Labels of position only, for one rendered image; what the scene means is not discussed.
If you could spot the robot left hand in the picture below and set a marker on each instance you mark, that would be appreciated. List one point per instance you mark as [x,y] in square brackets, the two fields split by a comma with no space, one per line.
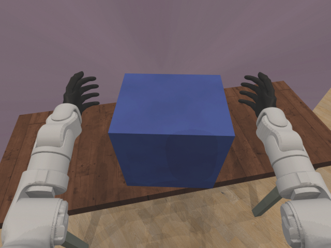
[74,91]

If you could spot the robot left forearm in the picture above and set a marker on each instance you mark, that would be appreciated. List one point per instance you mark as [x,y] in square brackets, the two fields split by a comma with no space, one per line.
[46,175]

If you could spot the robot right hand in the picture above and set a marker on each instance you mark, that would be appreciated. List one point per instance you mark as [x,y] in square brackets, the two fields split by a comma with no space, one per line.
[265,93]

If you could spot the table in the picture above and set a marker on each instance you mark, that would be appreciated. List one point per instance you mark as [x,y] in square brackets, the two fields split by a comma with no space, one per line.
[96,180]

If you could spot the carton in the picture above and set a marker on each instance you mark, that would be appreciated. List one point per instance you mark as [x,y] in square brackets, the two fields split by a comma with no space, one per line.
[171,130]

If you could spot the robot right forearm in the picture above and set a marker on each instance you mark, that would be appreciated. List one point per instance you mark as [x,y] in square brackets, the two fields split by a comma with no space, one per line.
[296,177]

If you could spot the left robot upper arm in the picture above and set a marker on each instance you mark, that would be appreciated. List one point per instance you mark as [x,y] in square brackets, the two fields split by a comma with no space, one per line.
[37,223]

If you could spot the right robot upper arm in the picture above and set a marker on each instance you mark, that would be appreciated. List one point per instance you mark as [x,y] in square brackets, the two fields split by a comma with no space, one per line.
[306,223]

